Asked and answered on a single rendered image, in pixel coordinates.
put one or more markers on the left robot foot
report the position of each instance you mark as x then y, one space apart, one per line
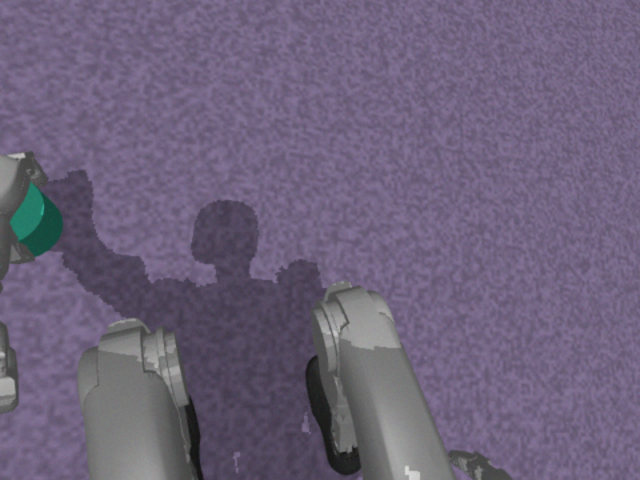
195 440

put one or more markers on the right robot hand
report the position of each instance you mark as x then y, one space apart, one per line
477 466

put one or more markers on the left robot arm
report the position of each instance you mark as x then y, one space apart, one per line
9 383

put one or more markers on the right robot foot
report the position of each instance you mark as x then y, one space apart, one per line
343 463

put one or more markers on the left robot hand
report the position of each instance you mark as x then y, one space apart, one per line
17 170

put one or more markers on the tin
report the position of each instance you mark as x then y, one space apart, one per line
37 222

